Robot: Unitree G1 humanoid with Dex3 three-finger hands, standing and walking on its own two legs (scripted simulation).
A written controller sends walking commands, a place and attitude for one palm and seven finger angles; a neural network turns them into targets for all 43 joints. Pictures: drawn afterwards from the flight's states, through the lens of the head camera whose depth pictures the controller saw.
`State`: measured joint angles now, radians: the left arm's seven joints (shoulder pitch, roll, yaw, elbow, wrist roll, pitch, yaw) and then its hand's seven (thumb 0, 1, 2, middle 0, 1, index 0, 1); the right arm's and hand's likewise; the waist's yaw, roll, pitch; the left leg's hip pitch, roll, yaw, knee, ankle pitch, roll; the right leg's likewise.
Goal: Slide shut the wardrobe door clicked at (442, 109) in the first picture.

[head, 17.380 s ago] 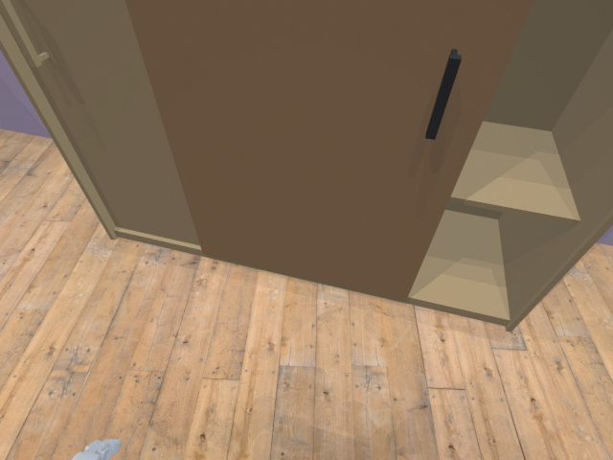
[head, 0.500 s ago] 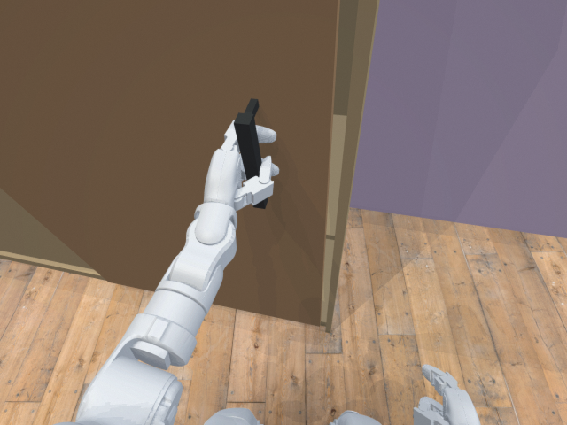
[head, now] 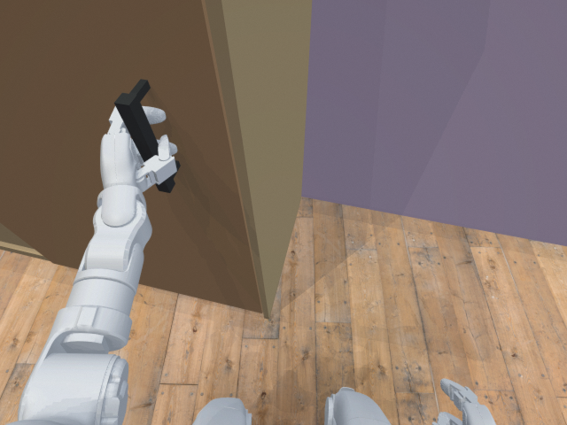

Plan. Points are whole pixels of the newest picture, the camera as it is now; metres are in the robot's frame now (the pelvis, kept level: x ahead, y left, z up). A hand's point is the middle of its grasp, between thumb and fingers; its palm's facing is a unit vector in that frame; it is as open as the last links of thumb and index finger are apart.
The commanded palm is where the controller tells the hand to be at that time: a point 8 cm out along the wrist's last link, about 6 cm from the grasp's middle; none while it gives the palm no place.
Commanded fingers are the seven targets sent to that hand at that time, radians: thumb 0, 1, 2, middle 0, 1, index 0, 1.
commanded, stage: stop walking and hold the door there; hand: left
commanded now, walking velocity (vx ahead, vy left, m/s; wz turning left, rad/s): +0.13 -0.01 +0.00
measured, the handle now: (155, 140) +0.44 +0.27 +0.11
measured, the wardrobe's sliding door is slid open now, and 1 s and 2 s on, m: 0.00 0.00 0.00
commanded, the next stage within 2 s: none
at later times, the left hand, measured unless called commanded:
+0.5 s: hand (165, 159) +0.41 +0.24 +0.11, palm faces +0.47 -0.84 -0.27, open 5.9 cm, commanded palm +0.37 +0.27 +0.11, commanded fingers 0.00 0.90 0.90 -0.45 -1.40 -0.45 -1.40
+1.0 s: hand (163, 160) +0.41 +0.24 +0.11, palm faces +0.45 -0.84 -0.29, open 5.7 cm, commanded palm +0.37 +0.27 +0.11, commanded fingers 0.00 0.90 0.90 -0.45 -1.40 -0.45 -1.40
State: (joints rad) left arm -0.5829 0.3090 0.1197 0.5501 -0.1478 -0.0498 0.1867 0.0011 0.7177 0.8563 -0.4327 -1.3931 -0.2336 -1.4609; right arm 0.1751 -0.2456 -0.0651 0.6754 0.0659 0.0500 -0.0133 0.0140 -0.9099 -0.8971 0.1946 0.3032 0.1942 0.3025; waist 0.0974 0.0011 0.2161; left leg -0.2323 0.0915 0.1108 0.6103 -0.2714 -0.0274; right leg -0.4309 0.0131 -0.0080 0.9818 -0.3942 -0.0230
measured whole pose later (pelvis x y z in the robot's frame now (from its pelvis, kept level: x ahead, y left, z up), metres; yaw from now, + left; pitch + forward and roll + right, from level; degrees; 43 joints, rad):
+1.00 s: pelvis +0.06 -0.06 +0.02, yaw -8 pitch -1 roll +0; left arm -0.15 0.44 0.42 0.55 -0.03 -0.21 0.13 -0.08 0.62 0.81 -0.46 -1.40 -0.42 -1.40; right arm 0.26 -0.24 0.00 0.74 0.05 -0.07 -0.09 0.02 -0.90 -0.90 0.20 0.30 0.20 0.30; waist 0.02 0.00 0.00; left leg -0.21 0.03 0.17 0.48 -0.24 0.03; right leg -0.27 -0.01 0.04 0.46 -0.17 0.02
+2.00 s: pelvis +0.03 +0.09 +0.00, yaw -5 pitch -3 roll +2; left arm -0.24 0.25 0.14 0.17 -0.05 -0.14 0.12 -0.08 0.72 0.78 -0.46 -1.42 -0.38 -1.40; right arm 0.15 -0.16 0.01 0.69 0.04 -0.07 -0.05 0.01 -0.91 -0.90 0.19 0.30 0.19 0.30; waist 0.02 -0.03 0.19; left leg -0.30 0.03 0.07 0.64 -0.29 -0.01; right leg -0.36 -0.04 -0.05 0.77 -0.40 0.02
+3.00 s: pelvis +0.02 +0.10 +0.01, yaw -5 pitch +0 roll +1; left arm -0.29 0.22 0.12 0.47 -0.07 -0.15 0.08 -0.01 0.17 0.53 -0.45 -1.39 -0.45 -1.40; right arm 0.24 -0.24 0.02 0.67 0.04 -0.17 -0.05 0.02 -0.91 -0.90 0.20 0.30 0.20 0.30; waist 0.00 0.00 -0.04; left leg -0.33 0.01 0.04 0.58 -0.25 0.01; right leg -0.35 0.00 -0.03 0.60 -0.26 -0.02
